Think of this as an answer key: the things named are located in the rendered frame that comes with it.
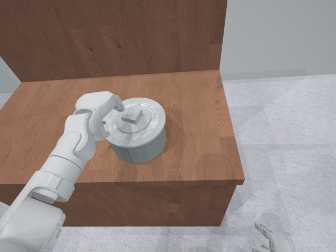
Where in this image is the knob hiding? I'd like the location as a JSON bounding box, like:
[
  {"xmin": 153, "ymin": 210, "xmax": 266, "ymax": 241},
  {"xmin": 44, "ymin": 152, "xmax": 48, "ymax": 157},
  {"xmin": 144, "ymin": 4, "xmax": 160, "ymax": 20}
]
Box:
[{"xmin": 121, "ymin": 107, "xmax": 142, "ymax": 124}]

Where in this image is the left robot upper arm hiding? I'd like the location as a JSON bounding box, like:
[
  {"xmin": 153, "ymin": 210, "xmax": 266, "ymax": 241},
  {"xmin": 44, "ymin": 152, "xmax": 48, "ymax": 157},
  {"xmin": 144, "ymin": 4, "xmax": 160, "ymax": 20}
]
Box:
[{"xmin": 0, "ymin": 197, "xmax": 66, "ymax": 252}]

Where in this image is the lid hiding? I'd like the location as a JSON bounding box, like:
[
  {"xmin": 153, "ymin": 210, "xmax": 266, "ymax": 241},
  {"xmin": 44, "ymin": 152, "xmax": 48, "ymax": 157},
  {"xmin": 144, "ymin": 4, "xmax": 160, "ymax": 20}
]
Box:
[{"xmin": 103, "ymin": 98, "xmax": 166, "ymax": 148}]

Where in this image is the robot right hand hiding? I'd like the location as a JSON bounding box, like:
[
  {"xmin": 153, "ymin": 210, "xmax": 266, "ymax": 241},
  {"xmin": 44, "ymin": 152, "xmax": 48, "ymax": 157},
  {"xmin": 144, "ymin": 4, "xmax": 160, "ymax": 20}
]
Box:
[{"xmin": 252, "ymin": 221, "xmax": 292, "ymax": 252}]

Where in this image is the pot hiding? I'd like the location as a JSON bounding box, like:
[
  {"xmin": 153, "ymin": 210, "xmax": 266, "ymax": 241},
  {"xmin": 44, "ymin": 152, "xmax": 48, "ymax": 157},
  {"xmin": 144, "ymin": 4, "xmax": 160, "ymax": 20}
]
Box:
[{"xmin": 110, "ymin": 127, "xmax": 167, "ymax": 164}]

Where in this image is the robot left hand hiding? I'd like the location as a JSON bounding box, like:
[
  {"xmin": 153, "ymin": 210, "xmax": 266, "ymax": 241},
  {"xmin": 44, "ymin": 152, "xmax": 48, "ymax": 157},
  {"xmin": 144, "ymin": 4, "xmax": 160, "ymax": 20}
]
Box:
[{"xmin": 75, "ymin": 91, "xmax": 125, "ymax": 142}]

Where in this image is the left robot forearm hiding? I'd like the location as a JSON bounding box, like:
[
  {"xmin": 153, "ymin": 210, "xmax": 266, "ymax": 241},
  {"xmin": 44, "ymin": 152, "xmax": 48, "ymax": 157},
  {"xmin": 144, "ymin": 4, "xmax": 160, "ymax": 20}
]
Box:
[{"xmin": 0, "ymin": 106, "xmax": 103, "ymax": 234}]

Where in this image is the table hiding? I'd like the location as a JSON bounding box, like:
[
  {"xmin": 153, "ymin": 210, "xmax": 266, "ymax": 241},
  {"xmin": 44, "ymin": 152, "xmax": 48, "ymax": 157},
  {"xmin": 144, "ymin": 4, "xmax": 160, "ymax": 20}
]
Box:
[{"xmin": 0, "ymin": 0, "xmax": 245, "ymax": 227}]

